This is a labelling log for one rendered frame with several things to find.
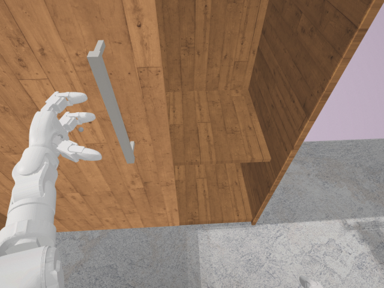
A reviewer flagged robot left hand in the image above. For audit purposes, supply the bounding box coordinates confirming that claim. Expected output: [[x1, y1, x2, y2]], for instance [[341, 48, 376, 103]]
[[29, 91, 102, 162]]

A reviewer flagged robot right hand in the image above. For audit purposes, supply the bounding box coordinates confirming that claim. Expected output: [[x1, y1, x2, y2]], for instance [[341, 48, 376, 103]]
[[299, 275, 323, 288]]

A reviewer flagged left robot upper arm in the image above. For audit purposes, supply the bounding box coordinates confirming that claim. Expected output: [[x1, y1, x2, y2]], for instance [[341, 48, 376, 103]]
[[0, 246, 64, 288]]

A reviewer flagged handle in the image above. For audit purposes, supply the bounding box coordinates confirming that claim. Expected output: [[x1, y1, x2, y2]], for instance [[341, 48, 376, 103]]
[[87, 40, 135, 164]]

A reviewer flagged left robot forearm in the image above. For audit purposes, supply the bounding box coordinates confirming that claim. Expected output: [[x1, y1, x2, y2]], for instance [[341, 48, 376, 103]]
[[0, 146, 59, 256]]

